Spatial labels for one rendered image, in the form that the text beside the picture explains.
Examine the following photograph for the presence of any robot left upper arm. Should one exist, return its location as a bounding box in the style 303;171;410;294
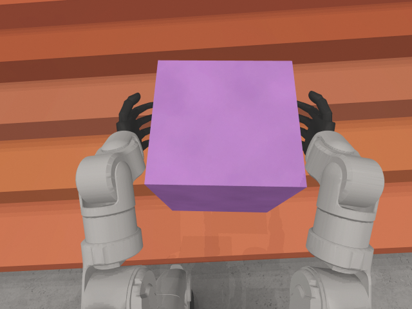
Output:
82;265;157;309

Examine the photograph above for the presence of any robot right hand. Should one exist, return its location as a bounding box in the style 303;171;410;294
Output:
297;91;335;156

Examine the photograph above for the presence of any right robot forearm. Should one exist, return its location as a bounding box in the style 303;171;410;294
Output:
305;131;384;307

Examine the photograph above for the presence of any left robot forearm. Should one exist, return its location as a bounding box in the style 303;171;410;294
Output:
75;131;145;309

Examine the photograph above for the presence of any robot left hand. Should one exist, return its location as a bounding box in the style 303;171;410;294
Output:
117;93;153;150

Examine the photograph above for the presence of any robot right upper arm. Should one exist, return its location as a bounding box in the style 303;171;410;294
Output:
289;266;371;309

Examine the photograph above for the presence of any robot left thigh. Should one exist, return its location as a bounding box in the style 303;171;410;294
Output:
156;268;192;309

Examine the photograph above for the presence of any carton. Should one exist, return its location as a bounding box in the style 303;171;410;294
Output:
144;61;307;212

